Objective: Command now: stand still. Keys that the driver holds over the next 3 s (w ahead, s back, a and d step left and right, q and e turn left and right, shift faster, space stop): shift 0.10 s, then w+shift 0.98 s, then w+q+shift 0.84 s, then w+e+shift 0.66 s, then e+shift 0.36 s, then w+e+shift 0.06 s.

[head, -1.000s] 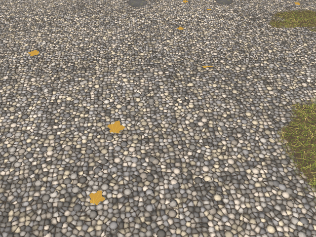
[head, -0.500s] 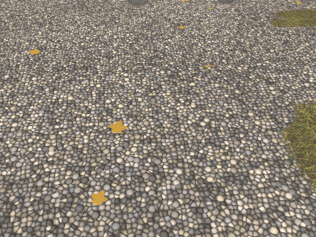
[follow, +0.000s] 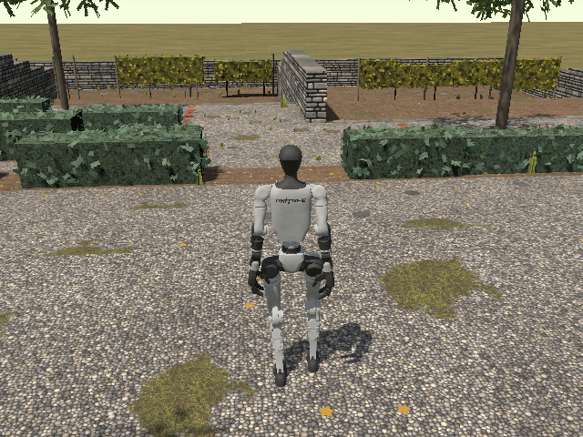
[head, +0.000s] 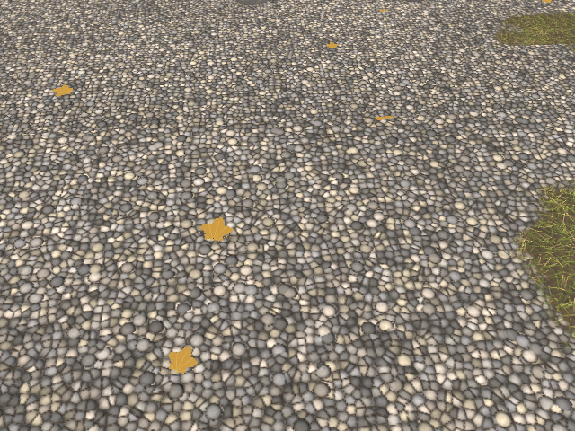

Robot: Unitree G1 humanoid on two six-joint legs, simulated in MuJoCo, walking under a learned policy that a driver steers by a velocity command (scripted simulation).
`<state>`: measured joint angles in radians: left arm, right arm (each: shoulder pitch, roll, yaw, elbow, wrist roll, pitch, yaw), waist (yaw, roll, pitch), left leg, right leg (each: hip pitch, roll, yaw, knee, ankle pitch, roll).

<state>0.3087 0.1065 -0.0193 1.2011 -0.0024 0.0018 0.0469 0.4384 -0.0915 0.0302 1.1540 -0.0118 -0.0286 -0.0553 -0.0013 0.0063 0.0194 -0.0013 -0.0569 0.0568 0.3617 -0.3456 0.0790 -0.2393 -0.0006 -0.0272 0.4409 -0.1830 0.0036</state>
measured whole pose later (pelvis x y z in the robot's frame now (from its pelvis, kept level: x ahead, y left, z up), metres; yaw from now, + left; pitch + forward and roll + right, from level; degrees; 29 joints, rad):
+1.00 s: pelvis +0.57 -0.10 -0.03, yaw -2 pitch +3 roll +0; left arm 0.53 0.18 0.03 1.06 0.03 -0.12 0.01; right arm -0.06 -0.19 -0.02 0.79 -0.02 -0.08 0.04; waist 0.06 0.00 0.06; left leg -0.62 -0.01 0.13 0.52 -0.01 0.15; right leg 0.33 0.04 -0.06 0.12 -0.42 -0.05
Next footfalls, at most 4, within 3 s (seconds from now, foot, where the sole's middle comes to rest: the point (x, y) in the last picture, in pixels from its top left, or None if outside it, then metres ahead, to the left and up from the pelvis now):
0.50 right None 0.34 -0.17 -0.78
1.02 left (306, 321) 0.81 -0.02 -0.78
1.46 right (364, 201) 1.25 -0.22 -0.78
1.92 left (261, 142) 1.55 0.12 -0.78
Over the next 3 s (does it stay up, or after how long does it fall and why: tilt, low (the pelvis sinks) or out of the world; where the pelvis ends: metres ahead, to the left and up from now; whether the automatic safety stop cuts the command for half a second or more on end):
stays up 2.19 0.48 -0.19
